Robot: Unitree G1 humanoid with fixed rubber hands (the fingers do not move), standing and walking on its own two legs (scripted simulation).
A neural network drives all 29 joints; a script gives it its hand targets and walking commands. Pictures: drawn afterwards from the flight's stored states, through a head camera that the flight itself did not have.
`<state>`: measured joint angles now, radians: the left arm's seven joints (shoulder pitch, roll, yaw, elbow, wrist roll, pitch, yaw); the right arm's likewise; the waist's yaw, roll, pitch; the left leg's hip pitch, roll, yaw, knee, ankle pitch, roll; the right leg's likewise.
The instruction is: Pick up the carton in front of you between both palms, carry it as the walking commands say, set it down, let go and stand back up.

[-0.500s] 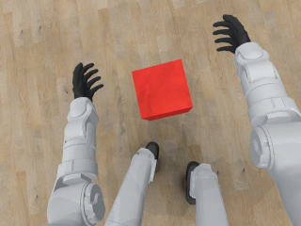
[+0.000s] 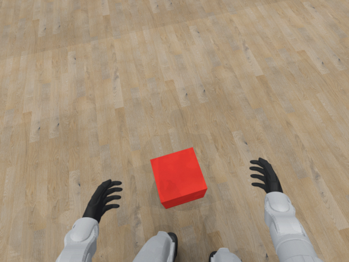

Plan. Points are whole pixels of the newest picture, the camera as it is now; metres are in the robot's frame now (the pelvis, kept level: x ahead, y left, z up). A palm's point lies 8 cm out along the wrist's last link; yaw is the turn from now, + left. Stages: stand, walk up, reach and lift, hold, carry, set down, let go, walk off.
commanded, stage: let go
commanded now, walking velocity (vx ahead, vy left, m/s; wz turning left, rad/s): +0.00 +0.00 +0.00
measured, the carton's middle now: (178, 179) +0.42 +0.08 -0.62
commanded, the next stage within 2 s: stand in 0.84 s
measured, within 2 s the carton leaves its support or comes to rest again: neither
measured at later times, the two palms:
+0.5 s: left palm (103, 215) +0.20 +0.20 -0.04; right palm (332, 237) +0.21 -0.27 -0.04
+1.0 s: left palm (75, 236) +0.15 +0.26 -0.06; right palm out of the picture +0.16 -0.27 -0.05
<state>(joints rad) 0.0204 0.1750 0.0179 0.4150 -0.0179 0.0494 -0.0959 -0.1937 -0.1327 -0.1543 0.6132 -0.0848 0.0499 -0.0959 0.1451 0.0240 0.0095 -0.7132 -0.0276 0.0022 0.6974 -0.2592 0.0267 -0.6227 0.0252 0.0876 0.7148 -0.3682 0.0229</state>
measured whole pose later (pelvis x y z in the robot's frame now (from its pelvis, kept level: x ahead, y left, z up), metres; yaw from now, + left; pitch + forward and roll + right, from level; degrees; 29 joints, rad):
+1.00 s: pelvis +0.01 -0.01 +0.02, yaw +2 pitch -2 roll +0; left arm 0.22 0.30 0.05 0.53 0.04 0.09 0.00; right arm 0.22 -0.26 -0.03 0.63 -0.06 0.05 0.00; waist 0.01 -0.05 0.04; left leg -0.27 -0.03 -0.04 0.55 -0.25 0.01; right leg -0.15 0.02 0.05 0.54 -0.35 0.00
